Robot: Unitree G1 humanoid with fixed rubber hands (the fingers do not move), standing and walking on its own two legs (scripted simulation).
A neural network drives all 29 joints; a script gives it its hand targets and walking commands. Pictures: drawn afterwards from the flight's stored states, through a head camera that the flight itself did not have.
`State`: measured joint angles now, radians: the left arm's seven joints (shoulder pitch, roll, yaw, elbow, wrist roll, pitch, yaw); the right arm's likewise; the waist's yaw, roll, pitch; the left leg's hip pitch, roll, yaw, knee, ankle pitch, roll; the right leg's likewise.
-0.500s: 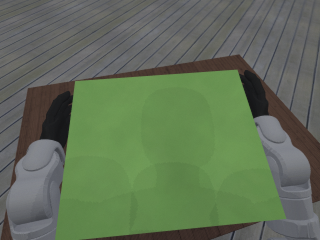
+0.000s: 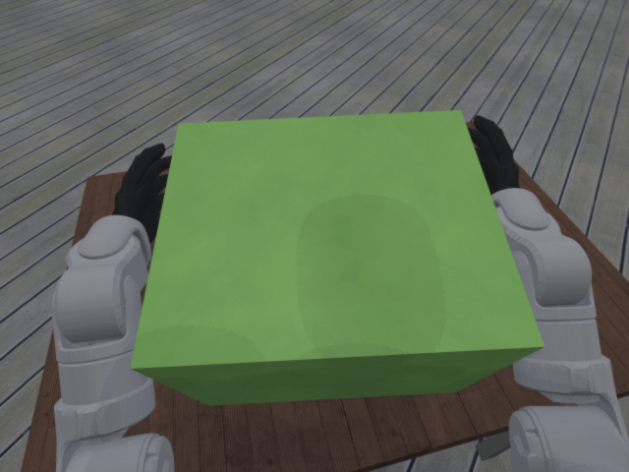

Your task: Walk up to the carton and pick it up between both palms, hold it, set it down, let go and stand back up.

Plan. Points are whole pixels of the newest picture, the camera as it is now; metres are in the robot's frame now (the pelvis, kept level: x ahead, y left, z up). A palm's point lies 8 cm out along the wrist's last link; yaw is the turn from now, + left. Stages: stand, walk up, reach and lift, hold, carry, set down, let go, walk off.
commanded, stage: hold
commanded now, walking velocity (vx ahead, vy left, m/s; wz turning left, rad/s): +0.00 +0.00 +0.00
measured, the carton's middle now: (326, 267) +0.30 +0.00 +0.14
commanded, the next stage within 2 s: none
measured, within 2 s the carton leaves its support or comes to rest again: neither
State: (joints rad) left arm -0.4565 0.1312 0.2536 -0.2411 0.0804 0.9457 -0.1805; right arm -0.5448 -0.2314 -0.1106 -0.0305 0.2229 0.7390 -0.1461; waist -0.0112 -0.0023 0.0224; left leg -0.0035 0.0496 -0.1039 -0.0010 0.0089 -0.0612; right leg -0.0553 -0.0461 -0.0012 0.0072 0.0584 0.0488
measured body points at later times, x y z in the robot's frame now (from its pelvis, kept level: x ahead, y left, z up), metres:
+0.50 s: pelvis +0.03 +0.01 +0.00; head +0.09 +0.00 +0.45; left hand +0.37 +0.20 +0.16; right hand +0.39 -0.19 +0.16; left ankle +0.01 +0.16 -0.75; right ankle +0.04 -0.15 -0.75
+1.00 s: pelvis +0.01 +0.01 +0.00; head +0.00 +0.01 +0.45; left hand +0.32 +0.20 +0.17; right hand +0.35 -0.18 +0.18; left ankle +0.01 +0.16 -0.75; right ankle +0.04 -0.15 -0.75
